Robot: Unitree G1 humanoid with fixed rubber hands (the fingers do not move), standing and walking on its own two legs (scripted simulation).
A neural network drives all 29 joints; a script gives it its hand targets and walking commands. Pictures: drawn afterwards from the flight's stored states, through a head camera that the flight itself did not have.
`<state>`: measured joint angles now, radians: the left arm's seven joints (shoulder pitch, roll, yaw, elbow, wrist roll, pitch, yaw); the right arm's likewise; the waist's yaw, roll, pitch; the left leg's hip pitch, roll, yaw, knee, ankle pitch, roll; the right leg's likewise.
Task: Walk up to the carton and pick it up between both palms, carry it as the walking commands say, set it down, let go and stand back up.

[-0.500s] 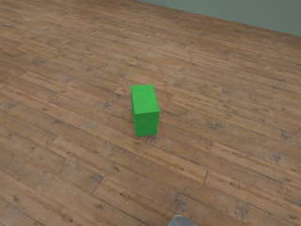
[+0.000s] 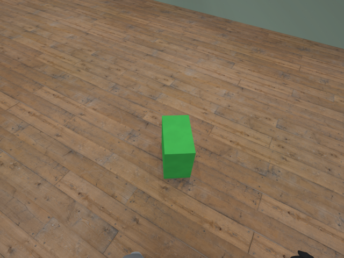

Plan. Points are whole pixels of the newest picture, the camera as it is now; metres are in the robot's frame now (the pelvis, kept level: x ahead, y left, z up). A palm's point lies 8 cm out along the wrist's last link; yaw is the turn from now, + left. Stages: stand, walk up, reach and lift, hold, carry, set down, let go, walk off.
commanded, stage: walk up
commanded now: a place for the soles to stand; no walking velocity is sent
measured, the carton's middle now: (176, 146) +0.85 -0.04 -0.61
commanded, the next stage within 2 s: none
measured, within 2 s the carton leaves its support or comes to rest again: neither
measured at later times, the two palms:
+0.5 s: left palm (33, 248) +0.17 +0.32 -0.07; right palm (301, 227) +0.23 -0.33 -0.09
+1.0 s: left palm (55, 179) +0.35 +0.34 -0.09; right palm (276, 190) +0.34 -0.31 -0.11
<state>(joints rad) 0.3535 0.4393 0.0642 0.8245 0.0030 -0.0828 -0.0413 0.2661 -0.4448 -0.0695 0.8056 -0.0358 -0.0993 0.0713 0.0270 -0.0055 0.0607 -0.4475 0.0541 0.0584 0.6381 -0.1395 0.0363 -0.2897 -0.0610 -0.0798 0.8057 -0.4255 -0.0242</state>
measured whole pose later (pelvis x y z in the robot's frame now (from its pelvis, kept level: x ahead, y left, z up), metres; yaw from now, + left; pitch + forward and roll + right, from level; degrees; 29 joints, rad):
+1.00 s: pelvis +0.29 +0.01 -0.01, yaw +0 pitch -2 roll -2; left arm 0.31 0.41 0.07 0.86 0.02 -0.09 0.00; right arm 0.30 -0.44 -0.06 0.85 -0.03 0.01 0.05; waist 0.00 0.07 0.05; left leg -0.46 0.06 0.01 0.97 -0.47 0.04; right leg -0.40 -0.03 -0.08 0.72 -0.28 -0.02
